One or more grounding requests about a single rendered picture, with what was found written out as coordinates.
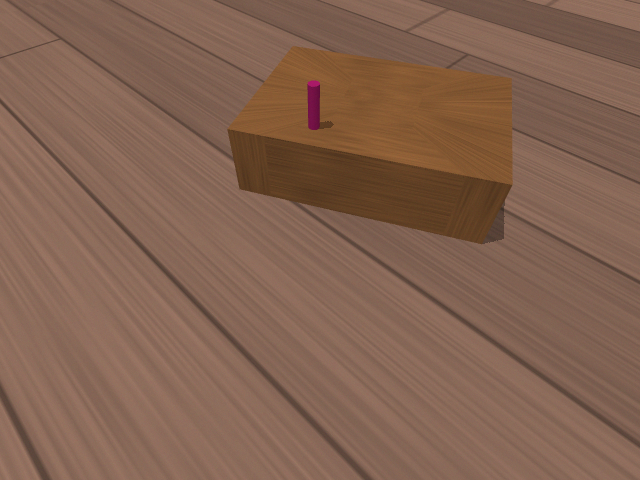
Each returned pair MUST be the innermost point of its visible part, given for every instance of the can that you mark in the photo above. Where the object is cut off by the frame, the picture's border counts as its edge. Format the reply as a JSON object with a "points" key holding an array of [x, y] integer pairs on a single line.
{"points": [[313, 105]]}

